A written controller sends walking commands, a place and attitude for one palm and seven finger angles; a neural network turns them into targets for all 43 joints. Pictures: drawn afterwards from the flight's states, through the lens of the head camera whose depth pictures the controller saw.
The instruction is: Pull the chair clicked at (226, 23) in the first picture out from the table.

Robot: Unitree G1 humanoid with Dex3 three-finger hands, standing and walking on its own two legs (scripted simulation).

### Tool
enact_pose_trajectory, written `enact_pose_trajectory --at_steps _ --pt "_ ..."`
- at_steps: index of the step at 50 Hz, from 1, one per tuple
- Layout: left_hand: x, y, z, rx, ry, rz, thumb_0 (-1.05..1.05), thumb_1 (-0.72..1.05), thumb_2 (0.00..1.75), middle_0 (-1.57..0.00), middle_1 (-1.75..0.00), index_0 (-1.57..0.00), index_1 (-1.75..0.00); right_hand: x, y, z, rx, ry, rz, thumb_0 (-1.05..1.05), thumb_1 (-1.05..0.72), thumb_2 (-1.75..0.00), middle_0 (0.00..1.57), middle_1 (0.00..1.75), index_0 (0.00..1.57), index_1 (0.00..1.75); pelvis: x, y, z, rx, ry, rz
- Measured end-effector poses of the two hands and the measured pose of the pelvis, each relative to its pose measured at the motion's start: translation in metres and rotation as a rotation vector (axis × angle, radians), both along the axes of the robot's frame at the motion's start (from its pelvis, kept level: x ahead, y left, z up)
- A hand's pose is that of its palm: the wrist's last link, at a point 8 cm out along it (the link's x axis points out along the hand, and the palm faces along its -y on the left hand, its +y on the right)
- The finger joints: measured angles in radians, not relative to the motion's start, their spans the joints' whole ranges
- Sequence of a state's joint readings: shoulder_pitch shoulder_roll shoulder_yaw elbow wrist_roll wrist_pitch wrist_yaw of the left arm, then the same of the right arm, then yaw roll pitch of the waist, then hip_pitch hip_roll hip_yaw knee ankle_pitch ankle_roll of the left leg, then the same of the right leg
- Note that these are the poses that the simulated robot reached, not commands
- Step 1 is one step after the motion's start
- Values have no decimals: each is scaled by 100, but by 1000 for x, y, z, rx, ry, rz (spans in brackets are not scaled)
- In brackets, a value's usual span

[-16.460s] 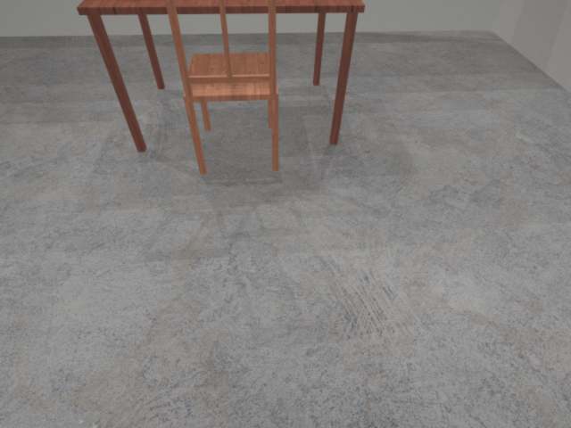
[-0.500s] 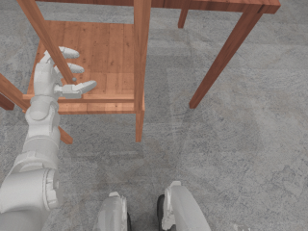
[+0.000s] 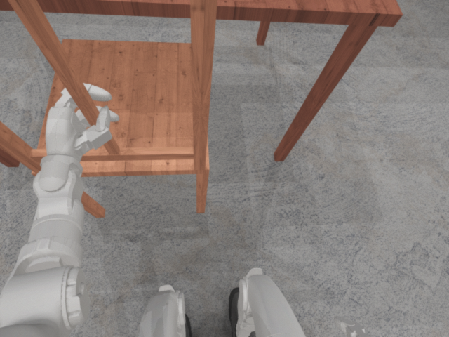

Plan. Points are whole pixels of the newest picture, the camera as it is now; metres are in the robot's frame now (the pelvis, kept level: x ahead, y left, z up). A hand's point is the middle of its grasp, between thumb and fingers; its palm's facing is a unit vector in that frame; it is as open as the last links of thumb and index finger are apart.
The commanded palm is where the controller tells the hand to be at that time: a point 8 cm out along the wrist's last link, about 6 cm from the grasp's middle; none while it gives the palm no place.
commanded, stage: hook a spindle and tug to test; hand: left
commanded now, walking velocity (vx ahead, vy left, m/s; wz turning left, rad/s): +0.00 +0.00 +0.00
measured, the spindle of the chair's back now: (81, 97) +0.49 +0.20 +0.06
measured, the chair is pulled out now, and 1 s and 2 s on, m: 0.01 0.08 0.23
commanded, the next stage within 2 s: step backward, pulling the chair out in 0.34 s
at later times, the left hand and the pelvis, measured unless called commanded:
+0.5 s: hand (104, 143) +0.44 +0.18 +0.02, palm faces +0.01 -0.99 -0.10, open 5.2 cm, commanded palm +0.41 +0.22 +0.02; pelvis +0.00 +0.00 +0.01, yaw +1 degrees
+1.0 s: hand (132, 163) +0.39 +0.13 +0.03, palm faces +0.00 -0.99 -0.14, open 4.9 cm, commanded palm +0.38 +0.18 +0.03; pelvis +0.00 +0.00 +0.10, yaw +1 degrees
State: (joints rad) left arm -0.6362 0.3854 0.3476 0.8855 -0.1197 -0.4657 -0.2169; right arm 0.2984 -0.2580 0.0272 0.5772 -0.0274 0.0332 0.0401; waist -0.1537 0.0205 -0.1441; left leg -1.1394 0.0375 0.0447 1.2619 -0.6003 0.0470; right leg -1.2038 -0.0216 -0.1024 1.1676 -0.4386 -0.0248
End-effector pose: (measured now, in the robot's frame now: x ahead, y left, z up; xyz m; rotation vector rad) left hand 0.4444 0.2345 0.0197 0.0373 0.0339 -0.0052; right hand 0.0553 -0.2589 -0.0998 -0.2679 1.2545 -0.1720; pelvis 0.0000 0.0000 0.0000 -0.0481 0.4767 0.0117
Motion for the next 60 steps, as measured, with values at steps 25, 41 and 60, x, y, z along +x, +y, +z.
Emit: enact_pose_trajectory --at_steps 25,41,60 --pt "-27 -3 6 64 54 19 0 74 81 -47 -145 -44 -145 44 8 3 20 -86 15 1 -91 -90 20 30 20 30 4 -1 11 13 -67 20" --pt "-47 -33 30 56 419 114 2 76 79 -29 -110 -48 -145 15 -6 85 -97 26 -92 0 -91 -90 20 30 20 30 16 3 93 24 -225 35" --pt "-115 -83 33 115 460 38 0 74 78 -29 -111 -49 -144 -21 -9 68 -14 -65 -142 1 -91 -90 20 30 20 30 -32 -14 94 61 -321 -7"
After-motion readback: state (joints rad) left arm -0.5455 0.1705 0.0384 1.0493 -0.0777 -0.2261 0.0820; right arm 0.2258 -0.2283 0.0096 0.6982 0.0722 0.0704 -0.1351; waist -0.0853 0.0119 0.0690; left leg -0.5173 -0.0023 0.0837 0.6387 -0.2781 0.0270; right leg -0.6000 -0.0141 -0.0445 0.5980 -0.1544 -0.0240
